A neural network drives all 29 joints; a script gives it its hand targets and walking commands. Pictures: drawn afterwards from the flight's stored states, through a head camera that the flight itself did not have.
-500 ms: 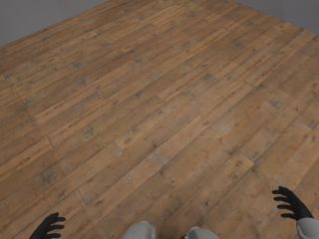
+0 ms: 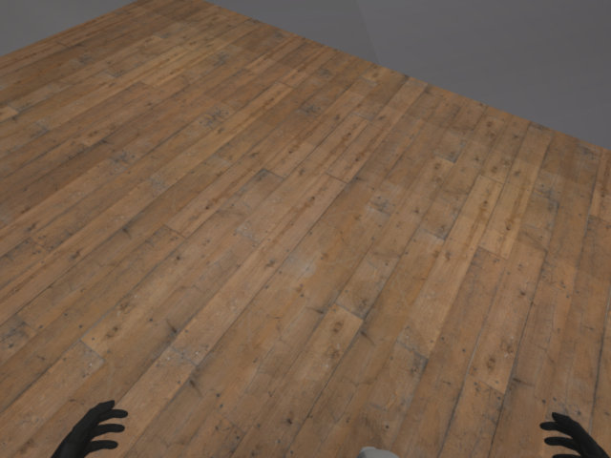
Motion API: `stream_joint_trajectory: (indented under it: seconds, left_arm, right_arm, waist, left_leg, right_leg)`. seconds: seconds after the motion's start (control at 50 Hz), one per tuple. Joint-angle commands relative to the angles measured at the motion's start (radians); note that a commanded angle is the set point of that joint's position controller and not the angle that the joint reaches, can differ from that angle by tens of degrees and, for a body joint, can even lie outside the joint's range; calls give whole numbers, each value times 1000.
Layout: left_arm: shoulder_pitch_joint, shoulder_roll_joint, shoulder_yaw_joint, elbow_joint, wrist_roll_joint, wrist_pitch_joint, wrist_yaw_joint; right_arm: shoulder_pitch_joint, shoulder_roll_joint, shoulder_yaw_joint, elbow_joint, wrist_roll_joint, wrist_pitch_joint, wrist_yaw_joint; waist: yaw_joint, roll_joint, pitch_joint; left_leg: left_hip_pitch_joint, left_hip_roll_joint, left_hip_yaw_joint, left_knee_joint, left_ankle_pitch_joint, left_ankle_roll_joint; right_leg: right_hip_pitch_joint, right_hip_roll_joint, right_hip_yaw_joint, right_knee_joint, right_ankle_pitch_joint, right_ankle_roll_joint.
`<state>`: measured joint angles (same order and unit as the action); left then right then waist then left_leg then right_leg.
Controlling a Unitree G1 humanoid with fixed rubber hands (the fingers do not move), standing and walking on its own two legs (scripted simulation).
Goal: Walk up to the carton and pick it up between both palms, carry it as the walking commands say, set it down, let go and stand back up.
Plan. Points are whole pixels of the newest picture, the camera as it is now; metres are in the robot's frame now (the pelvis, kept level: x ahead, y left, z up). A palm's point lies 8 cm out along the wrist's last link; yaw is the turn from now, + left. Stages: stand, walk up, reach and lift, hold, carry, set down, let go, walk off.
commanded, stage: walk up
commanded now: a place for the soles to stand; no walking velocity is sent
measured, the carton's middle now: out of the picture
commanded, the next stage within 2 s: none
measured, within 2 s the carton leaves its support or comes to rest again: neither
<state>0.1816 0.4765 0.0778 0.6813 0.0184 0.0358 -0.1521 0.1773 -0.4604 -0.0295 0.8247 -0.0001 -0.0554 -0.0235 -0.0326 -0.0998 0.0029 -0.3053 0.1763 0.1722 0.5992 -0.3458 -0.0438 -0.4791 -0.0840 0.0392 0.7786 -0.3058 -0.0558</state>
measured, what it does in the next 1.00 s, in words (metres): steps to the right, turning right: right foot, then left foot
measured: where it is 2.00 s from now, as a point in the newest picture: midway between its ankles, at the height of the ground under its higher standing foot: outside the picture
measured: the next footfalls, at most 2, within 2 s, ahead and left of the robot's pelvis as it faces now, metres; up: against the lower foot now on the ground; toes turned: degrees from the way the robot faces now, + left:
right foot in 0.02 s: +0.05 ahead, -0.17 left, +0.00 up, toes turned -2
left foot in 0.32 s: +0.10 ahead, -0.07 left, +0.00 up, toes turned -9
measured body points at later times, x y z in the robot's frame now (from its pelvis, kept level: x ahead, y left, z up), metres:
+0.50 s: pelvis +0.05 -0.15 +0.00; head +0.08 -0.13 +0.45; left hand +0.29 +0.08 -0.10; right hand +0.04 -0.52 -0.06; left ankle +0.06 -0.06 -0.72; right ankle +0.02 -0.27 -0.70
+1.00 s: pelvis +0.05 -0.34 -0.01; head +0.07 -0.36 +0.44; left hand +0.36 -0.14 -0.08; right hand -0.02 -0.71 -0.09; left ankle +0.11 -0.29 -0.72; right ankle +0.00 -0.42 -0.72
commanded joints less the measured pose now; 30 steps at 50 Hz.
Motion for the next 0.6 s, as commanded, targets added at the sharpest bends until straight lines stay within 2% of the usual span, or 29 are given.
stream_joint_trajectory:
  seconds: [0.0, 0.02, 0.04, 0.06, 0.08, 0.1, 0.12, 0.14, 0.16, 0.18, 0.2, 0.24, 0.26, 0.28, 0.3, 0.32, 0.34, 0.36, 0.38, 0.4, 0.42, 0.44, 0.46, 0.5, 0.52, 0.56, 0.58]
  left_arm:
    - [131, 233, 99, 0, 37, -47, 14]
    - [181, 367, 129, 13, 43, -47, 29]
    - [175, 360, 118, 18, 18, -31, 29]
    - [160, 321, 109, 1, 7, -30, 31]
    - [114, 286, 100, -21, -9, -25, 36]
    - [97, 268, 99, -20, -14, -23, 41]
    - [86, 268, 90, -23, -5, -20, 43]
    - [64, 262, 85, -40, 6, -20, 42]
    - [56, 226, 75, -43, 9, -21, 38]
    - [32, 202, 72, -58, 14, -19, 38]
    - [18, 188, 67, -66, 14, -17, 38]
    - [-41, 169, 58, -83, 25, -7, 36]
    - [-68, 162, 57, -103, 32, -6, 35]
    - [-126, 144, 46, -123, 35, -6, 31]
    - [-229, 101, 21, -159, 20, -15, 24]
    - [-155, 20, 2, -138, 18, -27, 22]
    - [-132, 94, 15, -112, 44, -25, 31]
    - [-88, 138, 21, -94, 49, -17, 26]
    - [-77, 137, 22, -85, 54, -18, 16]
    - [-120, 137, 27, -95, 52, -14, 3]
    - [-128, 142, 34, -104, 51, -12, -11]
    - [-126, 130, 34, -104, 50, -11, -22]
    - [-132, 133, 37, -104, 45, -12, -29]
    - [-155, 136, 42, -108, 41, -9, -33]
    - [-162, 127, 44, -101, 34, -9, -31]
    - [-183, 115, 49, -112, 30, -7, -33]
    - [-188, 116, 50, -108, 27, -8, -32]
  right_arm:
    - [-98, -274, -112, -45, 5, -11, 21]
    - [-104, -202, -74, -75, 13, -16, 19]
    - [-163, -234, -72, -73, -1, -13, 4]
    - [-207, -236, -68, -70, -4, -21, -2]
    - [-153, -234, -67, -57, 3, -31, -6]
    - [-120, -243, -74, -42, 8, -30, -8]
    - [-100, -227, -68, -31, 12, -28, -11]
    - [-64, -247, -75, -18, 11, -26, -14]
    - [-86, -250, -77, -11, 6, -26, -15]
    - [-71, -243, -77, -7, 11, -25, -18]
    - [-76, -246, -80, 0, 10, -25, -22]
    - [-40, -253, -81, 20, 9, -27, -31]
    - [-8, -257, -80, 31, 16, -32, -36]
    - [55, -272, -88, 47, 9, -40, -41]
    - [177, -319, -111, 75, -5, -49, -50]
    - [130, -359, -132, 53, -15, -44, -65]
    - [88, -345, -126, 38, 12, -48, -65]
    - [11, -316, -118, 25, 25, -48, -56]
    - [-32, -276, -109, 16, 27, -46, -47]
    - [-29, -242, -101, 16, 19, -48, -42]
    - [-18, -238, -98, 9, 7, -55, -38]
    - [-22, -263, -107, 9, 2, -59, -31]
    - [-25, -276, -112, 8, 0, -58, -25]
    - [-1, -295, -126, 11, -7, -57, -12]
    - [28, -306, -131, 26, -8, -56, -8]
    - [42, -330, -143, 42, -17, -55, 3]
    - [30, -329, -147, 46, -23, -50, 4]
  waist:
    - [135, 49, -190]
    - [155, -266, -203]
    - [155, -181, -176]
    - [151, -100, -130]
    - [122, -41, -119]
    - [102, -46, -126]
    - [90, -106, -134]
    - [80, -159, -144]
    - [78, -130, -137]
    - [73, -128, -133]
    - [74, -107, -118]
    - [42, -113, -71]
    - [24, -94, -84]
    - [-23, -57, -100]
    - [-126, 89, -176]
    - [-87, 326, -225]
    - [-58, 174, -184]
    - [-16, 135, -181]
    - [-5, 149, -138]
    - [-10, 137, -81]
    - [-9, 144, -53]
    - [-7, 173, -57]
    - [-11, 213, -53]
    - [-28, 226, -67]
    - [-33, 246, -57]
    - [-45, 295, -51]
    - [-41, 299, -32]
  left_leg:
    - [59, -24, 46, 378, 298, 133]
    - [-321, -183, -18, 506, -247, 81]
    - [-465, -171, -129, 471, -321, 72]
    - [-521, -145, -146, 461, -263, 71]
    - [-519, -123, -159, 445, -176, 72]
    - [-479, -117, -169, 420, -110, 67]
    - [-430, -120, -184, 378, -90, 72]
    - [-382, -137, -186, 334, -73, 67]
    - [-343, -151, -186, 296, -66, 67]
    - [-316, -166, -190, 250, -53, 69]
    - [-293, -167, -182, 206, -53, 64]
    - [-196, -176, -234, 99, -104, 79]
    - [-101, -168, -262, 29, -95, 89]
    - [81, -133, -296, -97, -15, 112]
    - [433, -30, -381, -332, 82, 164]
    - [657, 233, -549, -318, 259, 211]
    - [629, 334, -528, -278, 480, 241]
    - [592, 330, -427, -238, 593, 243]
    - [515, 274, -356, -244, 551, 239]
    - [433, 230, -289, -270, 480, 223]
    - [384, 207, -232, -277, 491, 201]
    - [362, 196, -180, -274, 518, 206]
    - [358, 192, -141, -270, 528, 216]
    - [366, 188, -95, -260, 504, 230]
    - [373, 179, -71, -256, 539, 231]
    - [352, 176, -41, -252, 486, 235]
    - [351, 185, -34, -247, 450, 234]
  right_leg:
    - [271, 49, 69, -402, 353, -104]
    - [504, -91, 453, -431, 559, -180]
    - [564, -100, 532, -412, 573, -225]
    - [564, -107, 502, -424, 562, -237]
    - [590, -83, 439, -383, 600, -206]
    - [587, -43, 407, -358, 625, -149]
    - [563, -9, 385, -341, 646, -124]
    - [538, 21, 399, -337, 675, -108]
    - [525, 20, 413, -348, 716, -111]
    - [518, 28, 430, -365, 726, -103]
    - [493, 19, 449, -389, 698, -108]
    - [386, 4, 536, -415, 637, -104]
    - [313, 4, 566, -402, 627, -103]
    - [192, 40, 522, -348, 584, -67]
    - [-46, 159, 328, -174, 544, 32]
    - [-286, 222, 136, 70, -55, 84]
    - [-383, 162, 126, 185, -111, 91]
    - [-393, 91, 92, 193, -87, 92]
    - [-365, 73, 68, 196, -54, 92]
    - [-311, 63, 57, 186, 1, 73]
    - [-251, 50, 37, 164, 18, 55]
    - [-227, 46, 12, 137, 22, 53]
    - [-222, 37, -7, 108, 37, 51]
    - [-201, 21, -31, 76, 35, 44]
    - [-217, 21, -57, 65, 33, 36]
    - [-200, 6, -71, 51, 45, 33]
    - [-204, -3, -72, 20, 33, 33]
